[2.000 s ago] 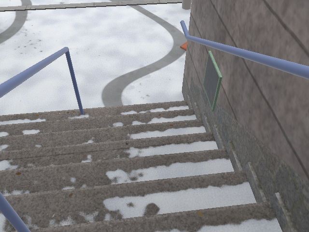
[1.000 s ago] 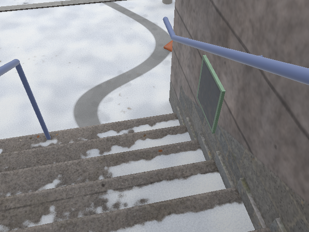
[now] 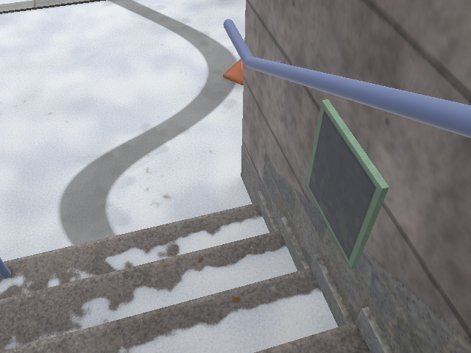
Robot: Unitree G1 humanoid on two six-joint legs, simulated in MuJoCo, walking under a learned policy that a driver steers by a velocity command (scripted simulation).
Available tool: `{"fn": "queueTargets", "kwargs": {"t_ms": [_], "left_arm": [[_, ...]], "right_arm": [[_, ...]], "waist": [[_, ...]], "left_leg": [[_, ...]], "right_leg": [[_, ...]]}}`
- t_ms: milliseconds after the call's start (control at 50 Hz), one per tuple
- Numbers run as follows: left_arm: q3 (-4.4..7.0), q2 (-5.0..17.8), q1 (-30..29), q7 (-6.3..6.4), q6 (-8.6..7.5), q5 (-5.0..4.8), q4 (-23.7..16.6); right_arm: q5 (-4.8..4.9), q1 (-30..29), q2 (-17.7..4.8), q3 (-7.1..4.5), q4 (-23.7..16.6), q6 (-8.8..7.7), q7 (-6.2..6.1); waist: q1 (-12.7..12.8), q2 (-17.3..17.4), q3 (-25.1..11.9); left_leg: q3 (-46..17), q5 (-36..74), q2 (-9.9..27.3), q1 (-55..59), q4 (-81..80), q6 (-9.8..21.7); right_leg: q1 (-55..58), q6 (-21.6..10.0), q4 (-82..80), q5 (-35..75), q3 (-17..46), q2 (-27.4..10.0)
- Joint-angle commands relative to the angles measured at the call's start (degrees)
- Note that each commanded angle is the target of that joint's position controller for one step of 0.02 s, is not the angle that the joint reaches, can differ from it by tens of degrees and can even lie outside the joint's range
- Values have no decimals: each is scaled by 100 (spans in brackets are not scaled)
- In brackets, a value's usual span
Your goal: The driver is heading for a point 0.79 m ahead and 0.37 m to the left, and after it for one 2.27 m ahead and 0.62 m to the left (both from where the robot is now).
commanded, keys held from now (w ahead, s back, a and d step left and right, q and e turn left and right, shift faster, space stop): w+q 1.00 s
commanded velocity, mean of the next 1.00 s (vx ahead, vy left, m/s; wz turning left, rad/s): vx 0.50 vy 0.00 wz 0.49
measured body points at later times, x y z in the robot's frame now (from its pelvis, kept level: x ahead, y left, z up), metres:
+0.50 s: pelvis +0.29 +0.07 -0.13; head +0.29 +0.09 +0.32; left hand +0.06 +0.17 -0.27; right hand +0.52 -0.09 -0.24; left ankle +0.36 +0.19 -0.88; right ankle +0.06 -0.09 -0.71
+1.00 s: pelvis +0.60 +0.11 -0.34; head +0.59 +0.11 +0.11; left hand +0.62 +0.39 -0.45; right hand +0.63 -0.13 -0.49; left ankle +0.39 +0.19 -0.81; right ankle +0.68 +0.04 -1.08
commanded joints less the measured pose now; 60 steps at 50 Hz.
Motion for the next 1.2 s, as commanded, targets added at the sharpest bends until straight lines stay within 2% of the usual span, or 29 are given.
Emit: {"fn": "queueTargets", "kwargs": {"t_ms": [20, 60, 100, 140, 240, 300, 340, 420, 460, 500, 520, 540, 580, 600, 640, 660, 700, 740, 780, 860, 900, 940, 960, 980, 1020, 1040, 1080, 1100, 1200], "left_arm": [[110, 445, 1508, 22, 72, 95, 229], [-122, -232, 1321, 166, -158, 100, 185], [-81, 55, 1308, 315, -349, -88, 142], [36, 370, 1712, 271, -299, 101, 293], [-172, -366, 3474, 574, -320, 53, 1177], [-373, -481, 2734, 402, -268, 60, 848], [-350, -213, 2539, 361, -295, 141, 871], [-131, 185, 3321, 707, -118, -180, 1306], [-69, 181, 3569, 649, 14, -66, 1480], [-78, 242, 2845, 293, 100, 272, 1404], [-206, -464, 3486, -86, 101, 106, 1351], [-128, -120, 2702, -262, 32, -152, 791], [68, 435, 308, 40, -288, -403, -362], [48, 336, 515, 231, -321, -275, -338], [-34, -123, 930, 434, -251, -120, -217], [-66, -389, 1148, 404, -169, -83, 0], [-53, -319, 1058, 252, -25, -101, -156], [-115, -179, 1223, 79, -79, 32, -42], [-160, 51, 263, 153, -78, -116, -313], [-191, 182, -781, 232, 76, -45, -1089], [-62, 468, 116, 172, 45, -188, -762], [449, 1490, 2119, 259, -77, -351, -271], [514, 1818, 2607, 91, -91, -169, -147], [471, 1835, 2526, -84, -54, -159, -337], [286, 1056, 1827, -132, -72, -145, -378], [78, 457, 1600, -118, -105, -116, -431], [23, 260, 1191, 51, -221, -49, -276], [-68, -83, 830, 255, -399, -166, -276], [120, 1031, 2049, 308, -589, -10, 203]], "right_arm": [[147, -469, -404, -64, -894, -243, -190], [3, -497, -286, -130, -882, -288, -403], [-90, -549, -231, -238, -519, -239, -208], [-50, -468, -402, -296, -535, -183, -147], [-119, -2578, -443, -151, -1368, -132, -251], [-137, -2586, -511, -106, -1381, -27, -135], [-189, -2740, -576, -115, -1535, -5, -116], [-225, -3956, -651, -80, -1808, 18, -174], [-108, -3331, -648, -158, -1445, -26, -293], [0, -210, -1551, -645, -401, -129, -359], [-109, 1337, -2239, -832, 38, -64, -289], [2, 1859, -2323, -907, 245, -18, -285], [65, 970, -1731, -736, 9, -174, -318], [150, 21, -1031, -516, -288, -136, -236], [-45, -1444, -612, -272, -838, -280, -205], [139, -1845, -607, -263, -1040, -364, -217], [102, -1449, -985, -280, -933, -384, -145], [-165, -1000, -623, -134, -896, -433, -224], [-96, -714, -725, -118, -904, -452, -352], [-200, 207, -884, -17, -974, -282, -396], [-105, -143, -1268, -118, -1103, -86, -420], [-242, -141, -1402, -159, -1030, -56, -89], [28, 1686, -211, -10, -689, -138, 74], [297, 1392, -579, -9, -1146, -195, 138], [217, -337, -889, -101, -1660, -211, -173], [235, -333, -743, -77, -1564, -203, -246], [215, -313, -226, -12, -1542, -182, -103], [-12, -260, -246, -4, -1437, -181, 7], [166, -1479, -861, -304, -1678, -208, 38]], "waist": [[715, 710, -109], [104, 400, 366], [245, -78, 451], [311, -75, 146], [1301, 110, 579], [902, -46, 650], [783, -18, 943], [1497, 36, 1354], [1357, 179, 802], [-95, 460, 79], [-190, 1769, -1716], [-536, 1327, -2565], [-600, 638, -825], [37, 2, -360], [913, -273, 751], [996, -239, 895], [1015, 603, 482], [819, 148, 495], [410, 88, 453], [147, 404, 542], [559, 130, 724], [1591, -183, -202], [935, -1734, -2080], [1112, -1295, -2118], [1140, -189, -213], [829, 214, 41], [245, 207, 844], [193, 287, 835], [723, 10, 444]], "left_leg": [[-458, 1811, 567, -3279, -289, 278], [-721, 3334, 1001, -2120, -2545, 507], [-197, 4408, 624, -1188, -4112, 387], [-218, 4121, 600, -1569, -4109, 233], [-881, 6127, 931, -4181, -6445, 116], [83, 7519, 633, -983, -6795, 392], [252, 6953, 502, -48, -6530, 516], [283, 5393, 644, -1414, -8427, 249], [775, 5619, 388, -38, -8529, 224], [1203, 7184, 203, 3699, -8777, 665], [9, 10323, 1143, 6972, -6696, 1972], [-1041, 10445, 1751, 7894, -6641, 2330], [-1467, 6979, 1820, 5863, -7553, 2134], [-1530, 5138, 1759, 4423, -7848, 1910], [-1283, 4757, 1727, 661, -8391, 1953], [-987, 4521, 1429, -655, -8682, 2000], [-903, 3901, 833, -1636, -8256, 1821], [-1007, 2986, 483, -1650, -7090, 1653], [-969, 1701, 278, -1390, -6362, 1290], [-1955, 961, 323, -1028, -5682, 1214], [-2254, 945, 254, -816, -4751, 1043], [-1821, 2674, -153, -1595, -2308, 302], [-673, -544, -838, -3299, 1096, -81], [-412, -512, -810, -4803, 2778, -120], [-565, 1237, -206, -5926, 2627, -12], [-696, 2280, 167, -5053, 1634, 142], [-557, 2981, 639, -3483, 265, 368], [-672, 4349, 831, -3173, -1615, 455], [-622, 4892, 481, -3087, -4196, 184]], "right_leg": [[2007, -1719, -327, 2546, 1772, -2492], [-154, -1130, -607, 2425, 1043, -1821], [-909, -1318, -960, 2263, 441, -1372], [-430, -1608, -569, 2576, 647, -1668], [2293, -1170, 409, 783, 1140, -2016], [-626, -824, 272, 13, 119, -1283], [-1205, -599, 415, -349, -88, -1264], [1312, -421, 1430, 107, 252, -1652], [1358, -375, 2438, 1224, 2, -1470], [-564, 88, 4904, 909, -458, -946], [-2439, 552, 7906, -3312, -534, -220], [-3386, 567, 8960, -3847, 54, -213], [-4896, 528, 8353, -3695, 387, -401], [-4559, 255, 6969, -2836, 760, -665], [-2738, -74, 4704, -985, 1338, -1097], [-1754, -11, 3331, 77, 1155, -1030], [-534, 48, 3420, 699, 645, -531], [-941, 191, 2786, 3090, 1320, -589], [-678, 318, 925, 4567, 1198, -645], [172, 422, -200, 2690, 890, -303], [897, 253, -1086, 2993, 973, -271], [3441, -586, -634, 3595, 911, -784], [5940, -1837, 1780, 7576, 1402, -1974], [5699, -2398, 1286, 6803, 2955, -2696], [3095, -1814, 124, 1640, 2940, -2489], [1871, -1360, -162, 1540, 2260, -2232], [-423, -965, -689, 1455, 1305, -1781], [-858, -750, -732, 763, 845, -1176], [655, -902, -558, 3204, 1126, -1823]]}}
